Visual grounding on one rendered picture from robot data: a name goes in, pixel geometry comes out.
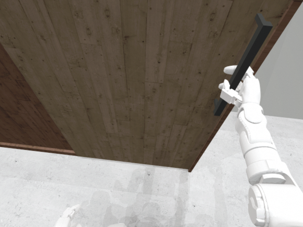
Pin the robot right hand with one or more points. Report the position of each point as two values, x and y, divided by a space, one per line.
246 92

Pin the wardrobe door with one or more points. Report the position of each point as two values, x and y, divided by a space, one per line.
132 80
23 119

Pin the robot right forearm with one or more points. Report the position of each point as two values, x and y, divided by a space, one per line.
262 159

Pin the right robot upper arm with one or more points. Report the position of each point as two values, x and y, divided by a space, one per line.
275 205

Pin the robot left hand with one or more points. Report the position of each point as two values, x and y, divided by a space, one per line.
67 217

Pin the handle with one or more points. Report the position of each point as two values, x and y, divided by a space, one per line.
262 31

